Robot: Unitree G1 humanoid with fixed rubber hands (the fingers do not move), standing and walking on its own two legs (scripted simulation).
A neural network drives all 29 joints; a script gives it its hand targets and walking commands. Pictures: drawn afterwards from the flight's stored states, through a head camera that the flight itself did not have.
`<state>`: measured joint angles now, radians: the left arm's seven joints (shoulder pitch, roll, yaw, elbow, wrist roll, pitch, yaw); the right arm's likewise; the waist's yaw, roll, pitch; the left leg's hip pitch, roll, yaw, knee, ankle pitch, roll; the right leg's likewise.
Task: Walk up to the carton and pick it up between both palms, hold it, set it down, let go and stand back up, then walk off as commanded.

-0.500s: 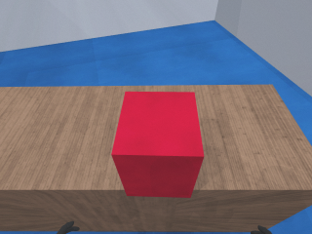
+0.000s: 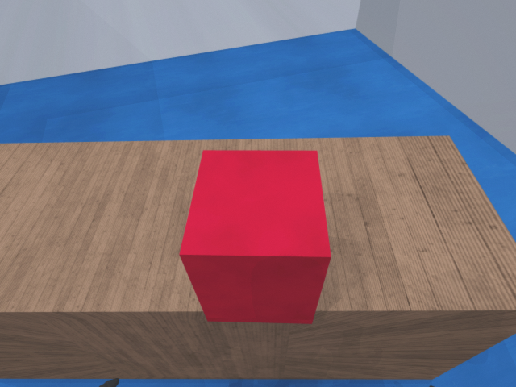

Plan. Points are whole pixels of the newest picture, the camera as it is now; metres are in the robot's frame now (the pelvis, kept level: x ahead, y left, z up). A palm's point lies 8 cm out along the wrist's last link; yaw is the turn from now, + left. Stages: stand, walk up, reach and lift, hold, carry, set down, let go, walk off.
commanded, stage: walk up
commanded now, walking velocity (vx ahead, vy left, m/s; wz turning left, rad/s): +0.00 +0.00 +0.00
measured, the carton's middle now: (259, 240) +0.37 +0.03 -0.02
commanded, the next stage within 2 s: reach and lift in 0.74 s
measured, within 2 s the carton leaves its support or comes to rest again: neither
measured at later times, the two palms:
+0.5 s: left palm out of the picture +0.08 +0.30 -0.10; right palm out of the picture +0.08 -0.28 -0.12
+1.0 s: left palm (96, 370) +0.17 +0.29 -0.07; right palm out of the picture +0.16 -0.28 -0.10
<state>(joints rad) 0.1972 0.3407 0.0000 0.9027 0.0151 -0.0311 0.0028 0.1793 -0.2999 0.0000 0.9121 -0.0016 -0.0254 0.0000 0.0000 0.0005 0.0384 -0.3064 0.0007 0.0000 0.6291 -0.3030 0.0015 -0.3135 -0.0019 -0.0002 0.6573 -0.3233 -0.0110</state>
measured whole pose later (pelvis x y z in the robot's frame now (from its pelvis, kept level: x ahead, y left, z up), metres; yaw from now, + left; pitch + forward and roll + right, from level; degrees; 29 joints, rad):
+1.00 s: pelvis +0.00 +0.00 -0.01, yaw +1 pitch -1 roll +1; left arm 0.09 0.37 0.00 0.53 0.01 0.39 0.03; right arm 0.04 -0.31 -0.07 0.91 -0.04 -0.11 0.05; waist 0.00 0.00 0.09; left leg -0.33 0.01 0.00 0.68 -0.34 -0.01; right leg -0.33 0.00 -0.01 0.72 -0.36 -0.02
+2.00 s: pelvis +0.00 +0.00 +0.01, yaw +1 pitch -4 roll +0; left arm 0.16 0.33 0.06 0.40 -0.16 0.02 0.01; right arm 0.29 -0.17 -0.06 0.40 0.06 -0.18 0.00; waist 0.01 -0.05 0.05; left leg -0.18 0.01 0.00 0.47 -0.22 -0.02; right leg -0.18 0.00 -0.01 0.48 -0.24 -0.02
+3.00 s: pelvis +0.04 +0.00 +0.02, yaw +1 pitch +0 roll +0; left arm 0.12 0.32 -0.01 0.07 -0.23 0.09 -0.02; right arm 0.09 -0.14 0.06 0.19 0.21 -0.09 -0.12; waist 0.02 -0.02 0.01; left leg -0.16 0.01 0.00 0.42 -0.25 -0.02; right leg -0.16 0.00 -0.01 0.42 -0.26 0.00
